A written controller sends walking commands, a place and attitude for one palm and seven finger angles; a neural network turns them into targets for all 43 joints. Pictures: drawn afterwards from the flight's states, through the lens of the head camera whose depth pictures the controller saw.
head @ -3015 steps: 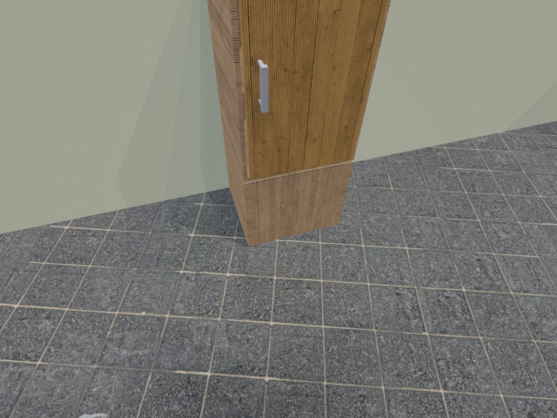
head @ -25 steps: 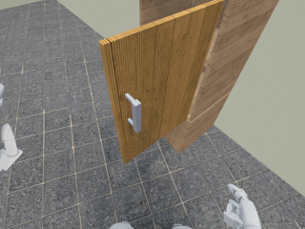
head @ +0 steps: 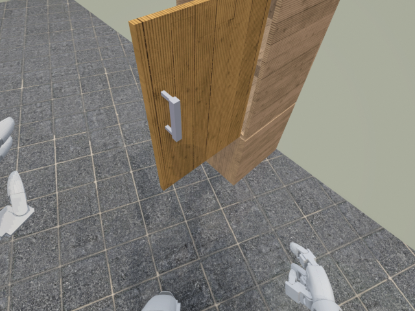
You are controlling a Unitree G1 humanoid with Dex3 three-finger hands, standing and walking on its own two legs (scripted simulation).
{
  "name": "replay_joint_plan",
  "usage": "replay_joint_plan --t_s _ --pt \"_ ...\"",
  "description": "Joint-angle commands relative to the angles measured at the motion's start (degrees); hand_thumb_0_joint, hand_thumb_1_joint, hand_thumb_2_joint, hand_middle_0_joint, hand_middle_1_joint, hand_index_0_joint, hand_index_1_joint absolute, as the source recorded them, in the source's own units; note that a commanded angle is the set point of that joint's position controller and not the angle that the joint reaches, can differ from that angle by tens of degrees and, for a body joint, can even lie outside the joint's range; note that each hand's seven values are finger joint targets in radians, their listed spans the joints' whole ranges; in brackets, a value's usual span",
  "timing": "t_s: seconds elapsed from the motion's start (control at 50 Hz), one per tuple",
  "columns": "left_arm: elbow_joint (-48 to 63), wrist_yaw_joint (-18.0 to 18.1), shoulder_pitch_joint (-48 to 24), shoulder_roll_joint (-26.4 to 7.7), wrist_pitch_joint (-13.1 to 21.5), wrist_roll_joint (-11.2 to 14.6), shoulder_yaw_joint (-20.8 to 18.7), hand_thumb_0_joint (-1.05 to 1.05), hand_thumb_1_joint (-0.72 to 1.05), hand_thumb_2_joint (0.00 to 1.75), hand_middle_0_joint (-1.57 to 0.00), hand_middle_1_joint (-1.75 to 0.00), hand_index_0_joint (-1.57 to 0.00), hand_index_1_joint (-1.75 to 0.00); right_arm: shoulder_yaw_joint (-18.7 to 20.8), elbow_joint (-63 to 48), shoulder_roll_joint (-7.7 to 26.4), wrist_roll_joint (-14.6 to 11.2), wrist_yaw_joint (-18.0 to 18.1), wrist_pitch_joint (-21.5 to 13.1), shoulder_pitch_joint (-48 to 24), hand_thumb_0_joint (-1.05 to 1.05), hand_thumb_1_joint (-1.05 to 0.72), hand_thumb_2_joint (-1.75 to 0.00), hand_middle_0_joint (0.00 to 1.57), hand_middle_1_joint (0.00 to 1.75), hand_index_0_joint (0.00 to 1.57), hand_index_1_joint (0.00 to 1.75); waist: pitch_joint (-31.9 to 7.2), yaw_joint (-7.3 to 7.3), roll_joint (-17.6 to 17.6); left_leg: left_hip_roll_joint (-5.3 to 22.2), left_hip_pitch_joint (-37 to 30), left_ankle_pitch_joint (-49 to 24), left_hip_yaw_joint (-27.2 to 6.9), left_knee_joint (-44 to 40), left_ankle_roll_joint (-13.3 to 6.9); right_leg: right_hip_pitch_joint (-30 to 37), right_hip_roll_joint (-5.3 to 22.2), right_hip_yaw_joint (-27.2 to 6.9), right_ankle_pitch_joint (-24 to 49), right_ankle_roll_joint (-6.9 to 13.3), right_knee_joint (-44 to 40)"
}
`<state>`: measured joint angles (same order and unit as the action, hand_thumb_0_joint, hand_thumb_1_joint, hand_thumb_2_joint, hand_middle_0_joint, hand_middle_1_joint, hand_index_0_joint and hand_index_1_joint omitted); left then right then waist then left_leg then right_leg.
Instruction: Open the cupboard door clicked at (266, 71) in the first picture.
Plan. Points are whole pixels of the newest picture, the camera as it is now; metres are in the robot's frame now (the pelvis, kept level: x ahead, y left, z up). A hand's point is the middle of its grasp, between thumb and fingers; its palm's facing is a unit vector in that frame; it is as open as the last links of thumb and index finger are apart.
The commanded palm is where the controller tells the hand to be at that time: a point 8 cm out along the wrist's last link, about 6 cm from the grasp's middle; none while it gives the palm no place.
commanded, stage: stop stepping back and stand still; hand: left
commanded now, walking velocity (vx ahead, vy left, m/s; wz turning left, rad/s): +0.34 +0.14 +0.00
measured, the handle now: (171, 116) +0.54 +0.13 +0.02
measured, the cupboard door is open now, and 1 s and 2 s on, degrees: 89 89 89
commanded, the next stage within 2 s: let the arm hang, fingers relaxed in 0.62 s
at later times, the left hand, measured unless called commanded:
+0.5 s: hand out of the picture +0.13 +0.26 +0.17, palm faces +0.48 -0.76 -0.43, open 7.4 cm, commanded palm +0.08 +0.30 +0.18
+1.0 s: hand out of the picture +0.02 +0.16 -0.16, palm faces +0.05 -0.98 -0.17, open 7.3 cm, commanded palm none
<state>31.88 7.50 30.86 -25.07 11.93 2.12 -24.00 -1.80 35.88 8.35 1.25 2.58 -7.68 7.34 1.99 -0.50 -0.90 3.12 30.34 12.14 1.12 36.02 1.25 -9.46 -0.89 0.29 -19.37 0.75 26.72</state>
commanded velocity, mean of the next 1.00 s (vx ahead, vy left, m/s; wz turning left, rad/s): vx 0.09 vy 0.01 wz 0.00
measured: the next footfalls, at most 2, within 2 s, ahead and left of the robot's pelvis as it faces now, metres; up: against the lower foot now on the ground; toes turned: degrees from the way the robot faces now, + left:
left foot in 0.12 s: +0.00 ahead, +0.12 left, +0.00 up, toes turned +6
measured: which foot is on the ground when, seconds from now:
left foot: up 0.00-0.10, down 0.12-1.00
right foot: down 0.00-1.00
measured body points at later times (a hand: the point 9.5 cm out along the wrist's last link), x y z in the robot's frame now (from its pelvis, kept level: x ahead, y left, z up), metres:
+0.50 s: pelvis -0.05 -0.01 +0.00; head -0.07 +0.00 +0.45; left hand +0.10 +0.30 +0.20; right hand +0.09 -0.25 -0.09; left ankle -0.02 +0.11 -0.73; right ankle -0.07 -0.12 -0.73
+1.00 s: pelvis -0.05 -0.01 +0.00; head -0.03 +0.00 +0.45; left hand +0.02 +0.21 -0.15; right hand +0.04 -0.26 -0.14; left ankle -0.04 +0.11 -0.73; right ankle -0.07 -0.11 -0.73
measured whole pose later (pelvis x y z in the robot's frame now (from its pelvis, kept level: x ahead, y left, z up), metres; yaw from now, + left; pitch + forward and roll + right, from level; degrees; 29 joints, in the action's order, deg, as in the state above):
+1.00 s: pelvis -0.05 -0.01 +0.00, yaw +4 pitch -1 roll +1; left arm -47.8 0.7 14.7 -8.9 -3.6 -1.0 -0.3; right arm 0.2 52.7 12.9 2.1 0.4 0.9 12.0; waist 2.7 1.7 -1.4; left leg 0.9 15.1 16.9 2.7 33.2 0.1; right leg -12.1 1.3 4.4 -21.1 1.1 34.3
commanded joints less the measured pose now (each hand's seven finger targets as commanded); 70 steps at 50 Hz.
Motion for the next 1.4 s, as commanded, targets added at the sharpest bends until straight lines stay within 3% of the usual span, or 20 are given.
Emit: replay_joint_plan --t_s 0.0,0.06,0.18,0.28,0.34,0.38,0.4,0.44,0.48,0.52,0.6,0.66,0.68,0.7,0.72,0.8,0.86,0.92,1.04,1.38 --pt "9.4 2.4 2.1 -11.7 2.5 0.9 -11.7 0.00 0.90 0.90 -0.20 -0.30 -0.20 -0.30 3.0 -9.1 7.2 -2.1 1.7 -1.6 -1.0 0.00 -0.90 -0.90 0.20 0.30 0.20 0.30 -9.3 1.03 -10.4 -0.9 -2.9 8.0 -1.1 11.3 -0.5 1.1 17.0 -8.5 33.8 7.6 -4.7" --pt "5.5 2.8 1.5 -9.3 2.5 0.4 -9.8 0.00 0.90 0.90 -0.20 -0.30 -0.20 -0.30 3.0 -7.6 9.2 -1.5 2.7 -1.9 0.0 0.00 -0.90 -0.90 0.20 0.30 0.20 0.30 -8.5 2.18 0.4 -2.2 -16.0 -5.8 2.1 -10.1 -2.1 -1.6 11.5 -3.8 30.2 2.1 0.2" --pt "10.6 1.8 0.1 -10.2 3.8 0.0 -8.4 0.00 0.90 0.90 -0.20 -0.30 -0.20 -0.30 4.2 -8.4 11.6 -1.3 2.5 -3.3 0.2 0.00 -0.90 -0.90 0.20 0.30 0.20 0.30 -10.4 1.00 13.1 5.6 -20.8 -17.6 -10.6 -15.3 -4.2 -4.4 1.4 2.8 3.2 -1.6 7.7" --pt "9.3 2.5 1.0 -10.3 3.5 -0.7 -9.5 0.00 0.90 0.90 -0.20 -0.30 -0.20 -0.30 4.4 -8.5 11.7 -0.8 2.6 -3.5 -0.4 0.00 -0.90 -0.90 0.20 0.30 0.20 0.30 -3.5 0.91 8.1 3.5 -4.9 21.0 -7.5 -20.2 -3.6 1.8 1.5 1.7 -6.0 1.0 -0.9" --pt "7.2 2.4 -0.1 -9.8 3.5 -0.5 -8.8 0.00 0.90 0.90 -0.20 -0.30 -0.20 -0.30 5.1 -7.9 10.4 -0.5 2.7 -2.1 0.6 0.00 -0.90 -0.90 0.20 0.30 0.20 0.30 -1.7 1.46 -5.4 -2.4 -8.1 11.3 0.0 5.1 -1.4 -11.3 13.8 -18.4 -24.7 8.4 -14.4" --pt "6.6 3.0 -5.9 -9.6 3.6 -0.5 -8.3 0.00 0.90 0.90 -0.20 -0.30 -0.20 -0.30 4.7 -6.6 10.5 -0.7 2.6 -2.2 0.7 0.00 -0.90 -0.90 0.20 0.30 0.20 0.30 -0.7 1.65 -7.4 -1.5 -4.6 8.9 -0.6 16.6 -1.4 -11.7 19.4 -22.8 -17.8 11.5 -15.4" --pt "5.1 2.9 -8.2 -8.6 3.7 -0.6 -6.9 0.00 0.90 0.90 -0.20 -0.30 -0.20 -0.30 4.4 -6.2 10.2 -0.7 2.6 -2.4 1.2 0.00 -0.90 -0.90 0.20 0.30 0.20 0.30 -0.3 1.92 -5.7 0.5 -6.7 10.9 -2.1 11.5 -2.0 -12.1 18.7 -18.0 -14.2 10.4 -12.7" --pt "3.4 2.9 -10.1 -7.5 3.7 -1.4 -5.5 0.00 0.90 0.90 -0.20 -0.30 -0.20 -0.30 3.7 -5.8 9.7 -0.7 3.1 -2.6 1.8 0.00 -0.90 -0.90 0.20 0.30 0.20 0.30 -0.7 2.72 -0.4 -0.3 -16.5 7.3 0.5 -4.0 -2.8 -14.3 12.3 -8.7 -11.9 6.1 -4.9" --pt "3.8 2.8 -8.8 -6.4 4.1 -1.1 -4.7 0.00 0.90 0.90 -0.20 -0.30 -0.20 -0.30 4.2 -7.2 11.4 -0.9 3.9 -3.6 1.1 0.00 -0.90 -0.90 0.20 0.30 0.20 0.30 -0.6 1.93 14.3 6.1 -20.1 13.7 -11.9 -16.3 -6.1 -17.3 3.2 -1.9 -7.0 1.3 7.3" --pt "3.3 2.7 -6.9 -7.2 4.0 -1.1 -5.8 0.00 0.90 0.90 -0.20 -0.30 -0.20 -0.30 3.8 -6.9 10.7 -1.1 3.6 -3.9 0.8 0.00 -0.90 -0.90 0.20 0.30 0.20 0.30 -3.1 1.67 13.2 11.5 -12.8 22.1 -20.0 -23.2 -8.9 -10.5 0.3 2.0 -7.9 -0.9 15.7" --pt "6.8 2.3 -6.4 -8.1 3.9 -2.0 -6.5 0.00 0.90 0.90 -0.20 -0.30 -0.20 -0.30 3.2 -7.4 10.1 -0.4 2.9 -4.3 -0.2 0.00 -0.90 -0.90 0.20 0.30 0.20 0.30 -1.2 0.65 8.8 7.3 -4.9 17.0 -10.4 -18.1 -6.8 0.0 2.0 1.2 -1.6 0.0 2.0" --pt "5.7 1.9 -2.8 -9.0 3.1 -0.6 -7.6 0.00 0.90 0.90 -0.20 -0.30 -0.20 -0.30 3.8 -7.1 9.0 -0.9 1.9 -3.7 0.9 0.00 -0.90 -0.90 0.20 0.30 0.20 0.30 -3.2 1.01 -8.9 -2.4 -7.0 6.5 0.4 5.8 -1.7 -4.9 14.2 -19.8 -1.7 6.3 -12.0" --pt "5.4 2.1 -3.4 -9.0 2.9 -0.4 -7.6 0.00 0.90 0.90 -0.20 -0.30 -0.20 -0.30 3.8 -6.9 9.1 -1.2 1.6 -3.5 0.8 0.00 -0.90 -0.90 0.20 0.30 0.20 0.30 -3.1 0.92 -8.6 -2.4 -4.6 7.5 0.0 11.7 -1.1 -3.5 17.0 -21.6 5.9 8.6 -12.4" --pt "-38.4 -5.4 -6.9 1.7 -7.4 -6.3 14.8 0.00 0.90 0.90 -0.20 -0.30 -0.20 -0.30 6.9 5.7 16.5 0.2 -3.3 -3.3 -0.5 0.00 -0.90 -0.90 0.20 0.30 0.20 0.30 -0.6 3.06 -3.5 1.6 2.9 10.8 -2.3 18.2 -1.8 -4.1 21.3 -13.2 37.7 9.3 -0.1" --pt "-40.0 -6.7 -6.0 4.1 -10.7 -5.4 14.6 0.00 0.90 0.90 -0.20 -0.30 -0.20 -0.30 6.4 5.0 11.1 -0.9 -3.0 0.6 4.6 0.00 -0.90 -0.90 0.20 0.30 0.20 0.30 -7.2 2.43 -1.9 -0.1 -2.1 14.9 -3.0 14.7 -1.1 -1.1 17.9 -10.6 38.4 9.6 3.3" --pt "-50.9 -7.0 -11.2 5.9 -11.7 -4.1 18.3 0.00 0.90 0.90 -0.20 -0.30 -0.20 -0.30 4.7 4.6 10.7 0.4 -3.2 5.5 7.7 0.00 -0.90 -0.90 0.20 0.30 0.20 0.30 -4.2 1.50 -13.7 -0.4 -11.3 -10.1 -2.0 -1.6 -3.1 -3.5 10.6 -0.9 34.4 2.6 6.4" --pt "-61.3 -6.5 -12.8 4.6 -11.8 -4.0 19.4 0.00 0.90 0.90 -0.20 -0.30 -0.20 -0.30 4.4 7.1 12.3 1.2 -2.5 6.6 4.5 0.00 -0.90 -0.90 0.20 0.30 0.20 0.30 -5.2 0.20 -9.0 1.9 -16.0 -18.5 -3.4 -2.8 -3.7 -2.3 9.1 -2.1 28.4 0.9 3.1" --pt "-71.4 -6.1 -16.0 4.6 -12.0 -3.2 20.4 0.00 0.90 0.90 -0.20 -0.30 -0.20 -0.30 3.3 12.6 11.3 0.9 -1.9 7.0 5.2 0.00 -0.90 -0.90 0.20 0.30 0.20 0.30 -5.0 0.65 5.6 2.9 -19.3 -26.3 -3.8 -7.2 -3.3 -0.6 7.5 -1.4 24.7 0.9 3.6" --pt "-85.5 -6.2 -14.9 6.7 -11.7 -2.7 21.1 0.00 0.90 0.90 -0.20 -0.30 -0.20 -0.30 2.9 19.6 9.0 0.2 -1.0 7.5 5.4 0.00 -0.90 -0.90 0.20 0.30 0.20 0.30 -4.3 0.53 10.5 3.0 -19.9 -11.9 -3.7 -12.9 -3.0 2.1 7.1 -1.7 14.8 1.6 -4.8" --pt "-95.9 -5.9 -15.4 5.3 -11.2 -2.7 22.4 0.00 0.90 0.90 -0.20 -0.30 -0.20 -0.30 3.5 27.3 10.2 -0.3 -1.0 7.7 6.9 0.00 -0.90 -0.90 0.20 0.30 0.20 0.30 1.1 0.80 0.7 3.3 -21.5 -3.5 -3.8 -18.5 -3.3 -1.9 7.4 -1.4 6.7 1.5 -9.7"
